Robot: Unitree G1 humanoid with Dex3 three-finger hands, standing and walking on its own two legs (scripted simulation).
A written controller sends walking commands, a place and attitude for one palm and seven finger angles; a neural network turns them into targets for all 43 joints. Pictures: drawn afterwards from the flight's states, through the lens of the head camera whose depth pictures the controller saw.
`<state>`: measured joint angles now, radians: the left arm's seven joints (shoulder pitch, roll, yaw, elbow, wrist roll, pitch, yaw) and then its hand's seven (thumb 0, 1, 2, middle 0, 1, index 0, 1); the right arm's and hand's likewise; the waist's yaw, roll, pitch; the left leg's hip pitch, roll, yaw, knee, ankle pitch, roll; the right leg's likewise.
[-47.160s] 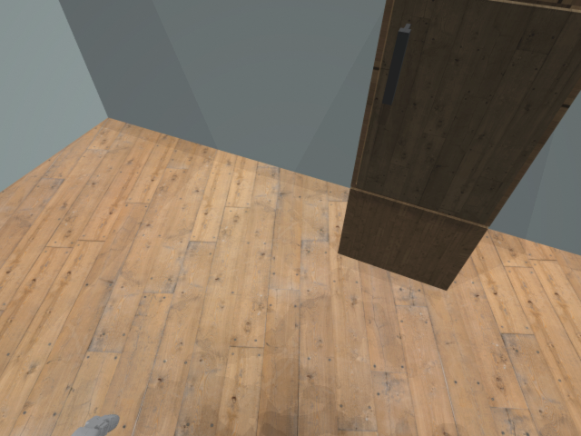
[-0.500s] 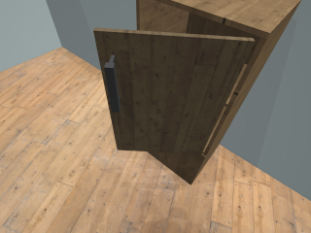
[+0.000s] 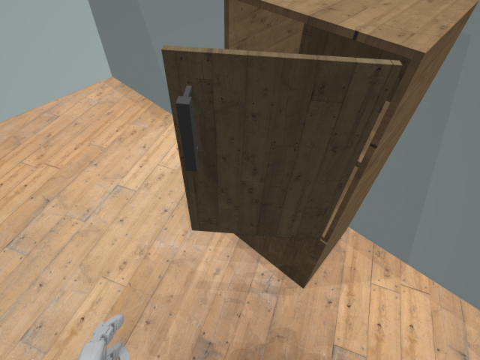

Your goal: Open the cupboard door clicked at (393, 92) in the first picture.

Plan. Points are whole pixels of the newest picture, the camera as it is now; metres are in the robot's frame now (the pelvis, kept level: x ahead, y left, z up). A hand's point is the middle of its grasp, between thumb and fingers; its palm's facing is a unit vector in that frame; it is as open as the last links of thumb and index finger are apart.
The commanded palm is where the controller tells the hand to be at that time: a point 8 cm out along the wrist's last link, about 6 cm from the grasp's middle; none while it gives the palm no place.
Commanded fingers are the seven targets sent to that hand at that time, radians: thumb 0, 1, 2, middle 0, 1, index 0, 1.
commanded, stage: raise the hand with hooked fingers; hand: left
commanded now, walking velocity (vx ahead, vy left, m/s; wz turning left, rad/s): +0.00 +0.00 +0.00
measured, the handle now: (190, 130) +0.52 +0.14 +0.09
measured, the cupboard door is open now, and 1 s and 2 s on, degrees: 37 37 37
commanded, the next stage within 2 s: move the hooked fingers beside the handle in 1.98 s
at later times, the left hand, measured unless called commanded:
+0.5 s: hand (120, 335) +0.16 +0.19 +0.01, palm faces +0.10 -0.99 -0.10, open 9.8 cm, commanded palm +0.14 +0.25 +0.00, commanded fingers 0.00 0.15 0.58 -0.25 -0.78 -0.25 -0.78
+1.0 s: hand (100, 270) +0.24 +0.23 +0.04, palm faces +0.03 -1.00 -0.06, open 12.7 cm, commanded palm +0.20 +0.29 +0.06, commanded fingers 0.00 -0.43 0.33 -0.29 -1.15 -0.29 -1.15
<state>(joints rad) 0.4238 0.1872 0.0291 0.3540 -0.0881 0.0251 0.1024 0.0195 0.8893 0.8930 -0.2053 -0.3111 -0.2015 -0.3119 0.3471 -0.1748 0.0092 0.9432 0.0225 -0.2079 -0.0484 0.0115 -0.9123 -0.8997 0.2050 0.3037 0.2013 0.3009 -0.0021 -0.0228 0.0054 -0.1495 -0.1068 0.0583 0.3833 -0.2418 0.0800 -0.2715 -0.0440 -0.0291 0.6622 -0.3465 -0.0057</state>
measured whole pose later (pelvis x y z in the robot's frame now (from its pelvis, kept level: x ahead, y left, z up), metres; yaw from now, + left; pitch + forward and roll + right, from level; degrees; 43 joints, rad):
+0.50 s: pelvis -0.04 -0.05 -0.07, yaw +4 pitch +8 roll -2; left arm 0.34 0.30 0.26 0.05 -0.33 -0.49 -0.35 0.02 0.38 0.68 -0.24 -0.64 -0.23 -0.64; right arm 0.19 -0.27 0.03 0.55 0.03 -0.27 -0.07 0.01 -0.91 -0.90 0.20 0.30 0.20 0.30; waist 0.04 0.01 -0.09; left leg -0.70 -0.03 -0.05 1.04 -0.49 0.03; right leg -0.68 0.06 -0.18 0.95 -0.42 -0.10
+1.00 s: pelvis -0.01 -0.01 -0.03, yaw +1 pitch +7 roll -2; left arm 0.19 0.36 0.34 0.12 -0.36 -0.23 -0.41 0.00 -0.21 0.43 -0.28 -1.01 -0.28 -1.01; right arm 0.27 -0.29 0.02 0.60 0.05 -0.28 -0.09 0.02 -0.91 -0.90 0.20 0.30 0.20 0.30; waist 0.01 0.02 -0.07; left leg -0.51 -0.05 0.02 0.81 -0.43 0.08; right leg -0.52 0.05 -0.09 0.75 -0.36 -0.05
